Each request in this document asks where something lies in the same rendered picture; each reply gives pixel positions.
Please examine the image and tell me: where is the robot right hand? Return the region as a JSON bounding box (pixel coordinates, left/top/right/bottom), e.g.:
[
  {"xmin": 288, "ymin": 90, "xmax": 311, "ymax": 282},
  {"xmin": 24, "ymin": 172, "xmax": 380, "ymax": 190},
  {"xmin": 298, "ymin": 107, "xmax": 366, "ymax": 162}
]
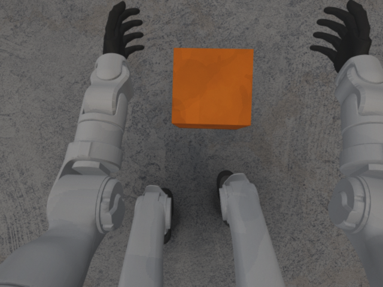
[{"xmin": 310, "ymin": 0, "xmax": 372, "ymax": 73}]

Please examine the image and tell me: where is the right robot forearm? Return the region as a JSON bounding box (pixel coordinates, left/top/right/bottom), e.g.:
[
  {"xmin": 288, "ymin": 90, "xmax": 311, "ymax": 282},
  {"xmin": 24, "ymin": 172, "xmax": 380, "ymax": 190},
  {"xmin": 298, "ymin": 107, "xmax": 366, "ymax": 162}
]
[{"xmin": 335, "ymin": 54, "xmax": 383, "ymax": 179}]

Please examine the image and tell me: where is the robot right shin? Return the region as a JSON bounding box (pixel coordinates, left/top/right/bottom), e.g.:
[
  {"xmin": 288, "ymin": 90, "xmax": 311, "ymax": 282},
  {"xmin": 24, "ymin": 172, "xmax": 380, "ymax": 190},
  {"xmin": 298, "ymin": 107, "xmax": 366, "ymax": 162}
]
[{"xmin": 224, "ymin": 173, "xmax": 259, "ymax": 199}]

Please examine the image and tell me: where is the left robot upper arm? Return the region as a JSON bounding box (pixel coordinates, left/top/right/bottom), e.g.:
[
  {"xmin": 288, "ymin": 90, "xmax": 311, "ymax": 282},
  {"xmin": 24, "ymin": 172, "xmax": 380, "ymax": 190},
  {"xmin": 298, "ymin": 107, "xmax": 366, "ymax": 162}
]
[{"xmin": 0, "ymin": 175, "xmax": 125, "ymax": 287}]

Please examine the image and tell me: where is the carton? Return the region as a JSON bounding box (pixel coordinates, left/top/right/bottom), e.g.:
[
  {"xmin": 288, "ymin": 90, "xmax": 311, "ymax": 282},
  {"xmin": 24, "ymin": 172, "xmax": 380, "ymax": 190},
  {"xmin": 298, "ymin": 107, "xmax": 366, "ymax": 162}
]
[{"xmin": 172, "ymin": 48, "xmax": 254, "ymax": 130}]

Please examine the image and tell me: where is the robot left hand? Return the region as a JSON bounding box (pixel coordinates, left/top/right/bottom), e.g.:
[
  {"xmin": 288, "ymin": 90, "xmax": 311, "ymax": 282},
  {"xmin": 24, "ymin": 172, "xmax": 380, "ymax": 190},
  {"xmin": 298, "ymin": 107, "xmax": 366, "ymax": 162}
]
[{"xmin": 103, "ymin": 1, "xmax": 144, "ymax": 59}]

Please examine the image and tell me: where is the right robot upper arm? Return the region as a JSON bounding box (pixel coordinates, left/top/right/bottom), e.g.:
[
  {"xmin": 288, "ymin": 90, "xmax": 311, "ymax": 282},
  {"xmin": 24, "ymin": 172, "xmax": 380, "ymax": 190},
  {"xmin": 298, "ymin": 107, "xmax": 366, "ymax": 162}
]
[{"xmin": 328, "ymin": 175, "xmax": 383, "ymax": 287}]

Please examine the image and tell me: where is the left robot forearm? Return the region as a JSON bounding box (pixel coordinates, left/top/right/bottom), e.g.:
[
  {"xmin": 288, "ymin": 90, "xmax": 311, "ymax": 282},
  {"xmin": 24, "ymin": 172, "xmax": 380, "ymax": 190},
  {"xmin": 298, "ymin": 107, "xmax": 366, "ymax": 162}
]
[{"xmin": 46, "ymin": 53, "xmax": 134, "ymax": 220}]

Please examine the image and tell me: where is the left robot thigh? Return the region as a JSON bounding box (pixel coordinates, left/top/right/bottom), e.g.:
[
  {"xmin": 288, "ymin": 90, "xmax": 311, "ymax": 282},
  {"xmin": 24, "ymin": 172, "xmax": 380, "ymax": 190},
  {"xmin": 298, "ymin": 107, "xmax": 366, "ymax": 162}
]
[{"xmin": 118, "ymin": 192, "xmax": 171, "ymax": 287}]

